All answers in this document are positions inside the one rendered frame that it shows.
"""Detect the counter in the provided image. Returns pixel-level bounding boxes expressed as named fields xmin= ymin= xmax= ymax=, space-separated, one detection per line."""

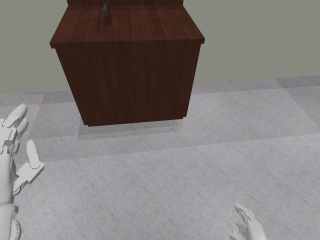
xmin=49 ymin=0 xmax=205 ymax=127

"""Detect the right robot hand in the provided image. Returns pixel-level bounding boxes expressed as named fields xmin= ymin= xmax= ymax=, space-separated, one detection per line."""
xmin=230 ymin=203 xmax=267 ymax=240

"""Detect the tap lever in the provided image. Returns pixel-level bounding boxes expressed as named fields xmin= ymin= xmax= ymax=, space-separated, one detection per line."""
xmin=101 ymin=3 xmax=108 ymax=16

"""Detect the left robot hand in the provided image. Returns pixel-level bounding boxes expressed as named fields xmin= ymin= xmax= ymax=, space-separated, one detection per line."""
xmin=0 ymin=103 xmax=45 ymax=205

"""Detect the robot left forearm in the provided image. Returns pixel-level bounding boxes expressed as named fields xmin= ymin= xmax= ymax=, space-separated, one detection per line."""
xmin=0 ymin=203 xmax=22 ymax=240

